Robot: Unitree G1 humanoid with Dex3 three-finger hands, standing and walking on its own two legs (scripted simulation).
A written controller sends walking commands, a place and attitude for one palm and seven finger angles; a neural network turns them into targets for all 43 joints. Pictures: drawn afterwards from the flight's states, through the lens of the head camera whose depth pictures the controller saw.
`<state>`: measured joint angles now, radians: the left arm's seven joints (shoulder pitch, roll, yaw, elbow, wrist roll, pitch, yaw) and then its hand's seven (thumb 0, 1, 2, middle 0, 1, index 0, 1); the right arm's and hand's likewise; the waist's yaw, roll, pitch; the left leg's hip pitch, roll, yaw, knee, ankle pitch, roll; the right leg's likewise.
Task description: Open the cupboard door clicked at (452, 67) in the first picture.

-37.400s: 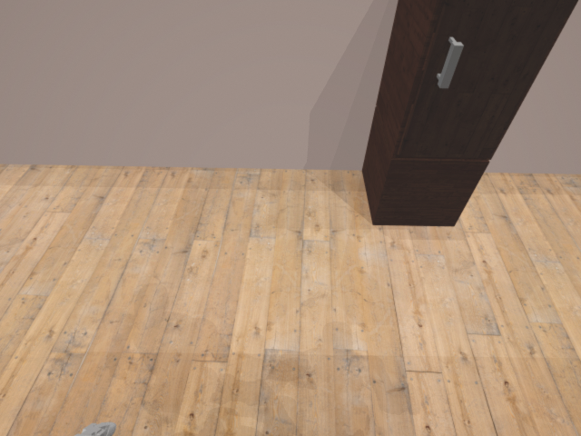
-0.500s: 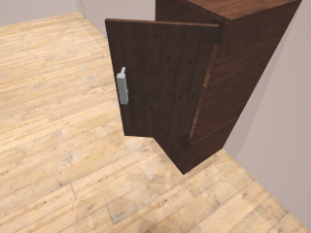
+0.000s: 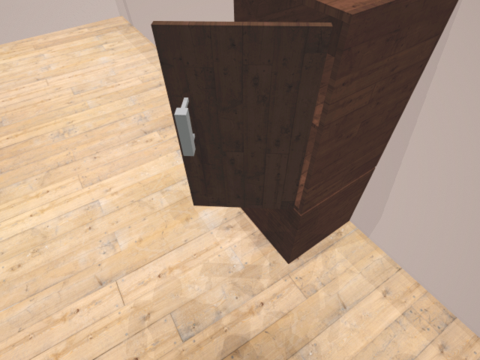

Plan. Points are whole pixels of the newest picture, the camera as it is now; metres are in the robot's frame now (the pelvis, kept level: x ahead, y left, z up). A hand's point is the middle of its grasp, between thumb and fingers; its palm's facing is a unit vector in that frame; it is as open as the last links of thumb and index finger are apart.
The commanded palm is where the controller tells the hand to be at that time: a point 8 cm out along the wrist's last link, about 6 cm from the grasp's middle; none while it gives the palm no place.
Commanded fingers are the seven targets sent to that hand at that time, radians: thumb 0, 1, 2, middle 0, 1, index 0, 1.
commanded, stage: look again from close up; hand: left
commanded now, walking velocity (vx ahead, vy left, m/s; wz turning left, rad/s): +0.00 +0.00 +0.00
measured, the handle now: (187, 126) +0.61 +0.16 +0.03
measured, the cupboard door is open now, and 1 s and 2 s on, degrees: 52 52 52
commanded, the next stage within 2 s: shuffle to correct the standing spot in 0.24 s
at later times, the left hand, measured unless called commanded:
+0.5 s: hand out of the picture +0.02 +0.17 -0.17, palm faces -0.01 -0.98 -0.20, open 7.4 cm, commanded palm none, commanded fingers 0.00 0.90 0.90 -0.20 -0.30 -0.20 -0.30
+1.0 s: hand out of the picture +0.07 +0.17 -0.17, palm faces +0.00 -0.97 -0.25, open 7.4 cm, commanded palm none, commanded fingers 0.00 0.90 0.90 -0.20 -0.30 -0.20 -0.30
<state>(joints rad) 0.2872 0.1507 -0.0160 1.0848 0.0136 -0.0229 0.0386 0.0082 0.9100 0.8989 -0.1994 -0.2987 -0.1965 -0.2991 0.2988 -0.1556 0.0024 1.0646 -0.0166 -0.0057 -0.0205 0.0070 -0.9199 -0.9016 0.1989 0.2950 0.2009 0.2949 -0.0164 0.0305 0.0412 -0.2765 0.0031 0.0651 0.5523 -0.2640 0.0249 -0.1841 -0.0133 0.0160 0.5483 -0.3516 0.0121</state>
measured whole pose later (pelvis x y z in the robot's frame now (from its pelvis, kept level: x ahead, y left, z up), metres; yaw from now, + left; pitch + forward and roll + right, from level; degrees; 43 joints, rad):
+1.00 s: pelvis +0.03 -0.02 +0.00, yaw -2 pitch +1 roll +1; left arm 0.26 0.18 0.02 1.01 0.02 -0.02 0.06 0.01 0.91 0.90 -0.20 -0.30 -0.20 -0.30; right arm 0.19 -0.16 -0.03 1.03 0.00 0.00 -0.04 0.00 -0.91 -0.90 0.20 0.30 0.20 0.30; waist 0.01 -0.01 0.05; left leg -0.26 0.05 0.10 0.57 -0.31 -0.01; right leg -0.18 0.02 0.02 0.56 -0.39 -0.02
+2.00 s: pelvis -0.20 +0.04 +0.00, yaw -1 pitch -3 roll +0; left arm 0.36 0.15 0.02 1.00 0.02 0.00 0.03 0.00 0.91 0.90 -0.20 -0.30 -0.19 -0.30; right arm 0.34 -0.12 -0.02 1.06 -0.03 0.04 -0.03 0.01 -0.93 -0.90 0.20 0.30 0.20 0.30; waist 0.01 -0.03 -0.06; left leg -0.36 -0.04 0.04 0.51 -0.14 0.05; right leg -0.21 0.00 -0.01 0.59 -0.40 -0.04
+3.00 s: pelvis -0.24 +0.05 +0.00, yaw -2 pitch -1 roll +2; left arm 0.34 0.14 0.01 1.08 0.02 -0.03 0.01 0.01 0.91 0.90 -0.20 -0.30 -0.19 -0.30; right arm 0.28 -0.15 -0.01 1.06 -0.01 -0.02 -0.04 0.00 -0.95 -0.90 0.20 0.30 0.20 0.30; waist 0.03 -0.04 0.02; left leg -0.25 -0.01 0.06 0.50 -0.23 0.01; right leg -0.25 -0.04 -0.03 0.57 -0.27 -0.01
